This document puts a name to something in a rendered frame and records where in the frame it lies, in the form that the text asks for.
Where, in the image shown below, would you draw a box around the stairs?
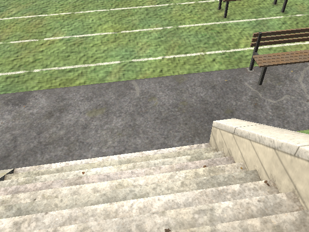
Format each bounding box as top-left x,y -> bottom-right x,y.
0,143 -> 309,232

